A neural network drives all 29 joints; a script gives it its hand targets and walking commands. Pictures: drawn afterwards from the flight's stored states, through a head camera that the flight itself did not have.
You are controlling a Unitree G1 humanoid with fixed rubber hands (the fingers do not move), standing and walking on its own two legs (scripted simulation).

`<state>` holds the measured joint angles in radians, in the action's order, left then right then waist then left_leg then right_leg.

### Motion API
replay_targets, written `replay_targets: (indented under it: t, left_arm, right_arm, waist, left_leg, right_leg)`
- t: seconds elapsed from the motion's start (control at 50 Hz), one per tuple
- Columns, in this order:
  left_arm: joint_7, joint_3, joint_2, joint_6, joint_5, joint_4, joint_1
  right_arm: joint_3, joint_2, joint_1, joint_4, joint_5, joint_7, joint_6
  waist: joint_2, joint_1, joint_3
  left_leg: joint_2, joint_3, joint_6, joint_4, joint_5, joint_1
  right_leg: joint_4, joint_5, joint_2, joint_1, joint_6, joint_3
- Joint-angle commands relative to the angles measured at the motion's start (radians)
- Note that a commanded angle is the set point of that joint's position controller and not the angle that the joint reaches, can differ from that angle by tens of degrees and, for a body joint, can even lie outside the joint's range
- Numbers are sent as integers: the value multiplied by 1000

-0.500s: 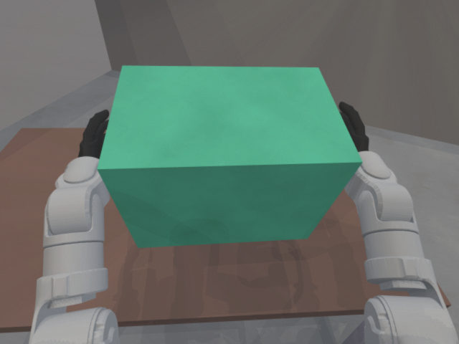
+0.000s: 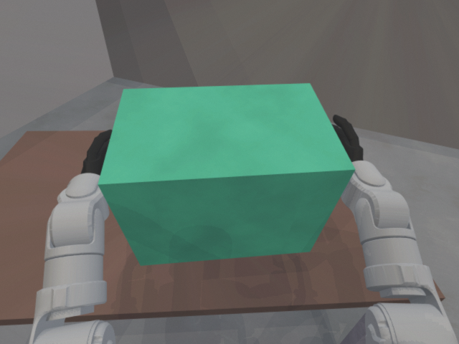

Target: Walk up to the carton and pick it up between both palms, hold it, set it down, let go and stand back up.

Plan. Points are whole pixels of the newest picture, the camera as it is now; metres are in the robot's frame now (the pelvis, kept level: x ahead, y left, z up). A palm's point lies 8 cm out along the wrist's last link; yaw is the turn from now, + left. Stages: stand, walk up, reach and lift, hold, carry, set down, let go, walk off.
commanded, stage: hold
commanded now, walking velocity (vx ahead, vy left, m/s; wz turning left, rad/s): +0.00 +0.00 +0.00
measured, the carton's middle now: (223, 176) +0.39 +0.00 +0.15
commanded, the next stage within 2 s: set down in 0.42 s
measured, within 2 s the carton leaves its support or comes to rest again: neither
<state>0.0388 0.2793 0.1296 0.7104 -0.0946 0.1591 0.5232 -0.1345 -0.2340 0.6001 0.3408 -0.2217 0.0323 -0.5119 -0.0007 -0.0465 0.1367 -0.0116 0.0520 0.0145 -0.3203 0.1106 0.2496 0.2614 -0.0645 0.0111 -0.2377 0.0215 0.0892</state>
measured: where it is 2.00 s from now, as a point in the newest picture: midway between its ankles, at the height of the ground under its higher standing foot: outside the picture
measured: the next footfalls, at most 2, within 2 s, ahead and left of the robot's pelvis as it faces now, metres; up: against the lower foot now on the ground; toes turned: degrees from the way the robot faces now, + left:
none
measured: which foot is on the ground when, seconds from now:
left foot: down 0.00-1.00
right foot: down 0.00-1.00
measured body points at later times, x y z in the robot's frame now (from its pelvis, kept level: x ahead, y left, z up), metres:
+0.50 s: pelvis +0.02 +0.00 +0.00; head +0.00 +0.01 +0.45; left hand +0.40 +0.20 +0.18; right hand +0.41 -0.21 +0.19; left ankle +0.04 +0.11 -0.75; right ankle +0.05 -0.14 -0.75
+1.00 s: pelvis +0.02 -0.01 +0.00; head +0.01 -0.01 +0.45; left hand +0.38 +0.20 +0.15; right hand +0.43 -0.21 +0.16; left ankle +0.04 +0.11 -0.75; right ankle +0.05 -0.14 -0.75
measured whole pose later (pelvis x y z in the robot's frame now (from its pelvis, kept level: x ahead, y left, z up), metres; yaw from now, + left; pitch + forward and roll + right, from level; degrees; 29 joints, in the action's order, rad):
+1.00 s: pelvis +0.02 -0.01 +0.00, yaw +0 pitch +4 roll +0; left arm 0.00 0.28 0.06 0.57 -0.17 0.14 0.47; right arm -0.15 -0.23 0.59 0.52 -0.20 -0.06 -0.23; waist -0.01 0.03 0.12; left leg -0.03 0.05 -0.01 -0.31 0.14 0.24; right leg 0.26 -0.09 0.03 -0.24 0.00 0.09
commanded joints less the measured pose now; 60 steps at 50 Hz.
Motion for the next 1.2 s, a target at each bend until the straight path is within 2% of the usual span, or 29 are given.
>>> replay_targets:
  t: [0.0, 0.1, 0.18, 0.2, 0.22, 0.28, 0.34, 0.4, 0.42, 0.44, 0.46, 0.52, 0.56, 0.58, 0.62, 0.64, 0.68, 0.7, 0.78, 0.84, 0.92, 0.94, 0.98, 1.0, 1.02, 1.04, 1.06, 1.1, 1.18]
  left_arm:
    - [120, -424, -449, -94, 180, -181, 917]
    - [84, -478, -495, -134, 221, -214, 1005]
    - [82, -424, -453, -125, 182, -152, 982]
    - [80, -418, -463, -127, 179, -182, 974]
    - [83, -430, -457, -121, 178, -201, 969]
    - [92, -434, -454, -103, 178, -220, 891]
    - [95, -420, -442, -98, 173, -223, 858]
    - [91, -470, -444, -98, 207, -358, 825]
    - [79, -469, -534, -73, 156, -421, 713]
    - [74, -506, -543, -72, 172, -434, 692]
    - [75, -477, -526, -57, 155, -413, 650]
    - [93, -432, -495, -37, 124, -344, 547]
    - [104, -394, -490, -46, 102, -305, 499]
    - [109, -382, -485, -46, 87, -299, 502]
    - [116, -339, -496, -64, 46, -238, 460]
    - [108, -383, -522, -87, 69, -301, 493]
    - [95, -378, -525, -117, 52, -300, 491]
    - [91, -377, -521, -129, 37, -307, 494]
    - [72, -365, -511, -156, 12, -249, 430]
    - [67, -378, -514, -176, 17, -212, 455]
    - [55, -402, -511, -216, 35, -208, 488]
    - [50, -407, -511, -234, 44, -234, 534]
    - [51, -373, -492, -245, 31, -175, 515]
    - [41, -408, -505, -259, 47, -209, 540]
    - [31, -401, -502, -267, 45, -202, 518]
    - [28, -407, -514, -270, 48, -180, 520]
    - [25, -389, -503, -279, 47, -176, 529]
    - [14, -407, -508, -291, 56, -199, 518]
    - [16, -381, -486, -283, 35, -143, 451]
  right_arm:
    - [283, 462, 792, -188, -49, -199, 68]
    - [313, 512, 848, -202, -69, -217, 99]
    - [284, 500, 793, -90, -50, -223, 89]
    - [308, 517, 781, -86, -59, -223, 87]
    - [304, 511, 759, -86, -60, -219, 88]
    - [331, 496, 740, -143, -79, -207, 90]
    - [355, 487, 746, -182, -101, -195, 84]
    - [389, 481, 694, -289, -142, -177, 81]
    - [435, 473, 690, -279, -169, -191, 95]
    - [443, 468, 703, -290, -171, -191, 111]
    - [442, 458, 681, -285, -184, -183, 103]
    - [398, 380, 693, -323, -149, -180, 125]
    - [382, 365, 709, -323, -128, -181, 147]
    - [368, 353, 685, -266, -117, -183, 147]
    - [326, 337, 661, -208, -81, -200, 180]
    - [353, 363, 691, -266, -83, -204, 217]
    - [361, 358, 668, -211, -75, -219, 250]
    - [341, 337, 640, -155, -62, -233, 261]
    - [340, 319, 624, -118, -41, -250, 302]
    - [321, 303, 650, -99, -16, -256, 334]
    - [303, 333, 667, -66, 15, -265, 376]
    - [288, 337, 669, -67, 17, -267, 386]
    - [291, 352, 681, -40, 31, -274, 397]
    - [290, 357, 702, -64, 34, -276, 412]
    - [306, 357, 703, -75, 17, -282, 422]
    - [280, 336, 692, -27, 38, -285, 423]
    - [284, 344, 692, -23, 36, -283, 430]
    - [280, 335, 695, -46, 42, -290, 445]
    - [278, 309, 641, 31, 39, -290, 435]
  waist:
    - [-17, -13, 372]
    - [-42, -11, 451]
    - [-23, 1, 400]
    - [0, 12, 408]
    - [-22, -8, 425]
    - [-21, -14, 432]
    - [-7, 7, 418]
    - [-24, -18, 538]
    - [-49, 46, 554]
    - [-53, 38, 567]
    - [-28, 44, 525]
    - [-10, 30, 499]
    - [3, 45, 510]
    - [-8, 35, 464]
    - [-12, 56, 426]
    - [-28, 67, 504]
    - [-40, 87, 497]
    - [-63, 82, 456]
    - [-27, 113, 392]
    - [4, 97, 349]
    - [7, 121, 331]
    - [17, 108, 353]
    - [21, 136, 334]
    - [26, 125, 389]
    - [17, 160, 411]
    - [19, 129, 364]
    - [31, 152, 361]
    - [35, 151, 388]
    - [34, 150, 315]
  left_leg:
    - [8, -58, 1, 120, 189, -56]
    - [3, -76, -5, 117, 164, -74]
    - [12, -67, -6, 115, 187, -73]
    - [10, -69, 1, 114, 156, -77]
    - [13, -66, -14, 99, 122, -104]
    - [26, -62, -26, 72, 12, -150]
    - [33, -64, -29, 63, -50, -160]
    - [38, -70, -50, 23, -211, -223]
    - [24, -91, -46, 5, -331, -364]
    - [19, -85, -56, -26, -401, -389]
    - [23, -83, -48, -24, -420, -383]
    - [24, -79, -59, -31, -435, -366]
    - [24, -67, -64, -32, -449, -356]
    - [25, -67, -65, -21, -418, -352]
    - [13, -65, -74, -4, -401, -357]
    - [7, -64, -88, -19, -460, -392]
    - [-1, -60, -97, -35, -499, -412]
    - [-4, -65, -107, -30, -490, -412]
    - [-4, -56, -94, -2, -402, -364]
    - [-5, -59, -80, 26, -289, -319]
    - [4, -42, -71, 45, -189, -264]
    - [0, -41, -76, 40, -186, -277]
    - [5, -23, -54, 65, -85, -223]
    - [4, -33, -61, 57, -130, -246]
    - [1, -27, -61, 53, -140, -246]
    - [1, -30, -62, 62, -102, -242]
    - [6, -20, -58, 62, -113, -227]
    - [1, -28, -54, 61, -120, -231]
    - [0, -26, -57, 69, -123, -228]
  right_leg:
    - [16, -99, 35, 256, -74, -67]
    - [37, -57, 38, 244, -61, -84]
    - [16, -103, 30, 232, -64, -74]
    - [20, -73, 34, 249, -64, -73]
    - [22, -41, 32, 257, -62, -75]
    - [9, 46, 33, 271, -62, -71]
    - [2, 88, 42, 274, -59, -75]
    - [22, 253, 51, 339, -49, -77]
    - [4, 94, 80, 232, -42, -94]
    - [4, 134, 82, 217, -47, -94]
    - [-6, 148, 83, 232, -45, -91]
    - [-4, 200, 87, 261, -49, -98]
    - [-3, 228, 87, 298, -50, -100]
    - [-7, 207, 83, 299, -52, -99]
    - [-23, 172, 85, 288, -59, -105]
    - [-6, 192, 90, 278, -63, -113]
    - [-4, 193, 88, 262, -66, -120]
    - [-9, 156, 88, 239, -68, -128]
    - [-22, 103, 87, 234, -80, -134]
    - [-32, 54, 75, 246, -82, -133]
    - [-26, 15, 61, 245, -84, -131]
    - [-16, 27, 65, 239, -79, -138]
    - [-20, -27, 49, 251, -76, -123]
    - [-11, 3, 54, 250, -74, -134]
    - [-5, 2, 56, 248, -75, -132]
    - [-14, -26, 55, 219, -78, -139]
    - [-11, -19, 54, 230, -76, -140]
    - [-6, -10, 54, 229, -75, -142]
    - [-16, -14, 56, 215, -75, -142]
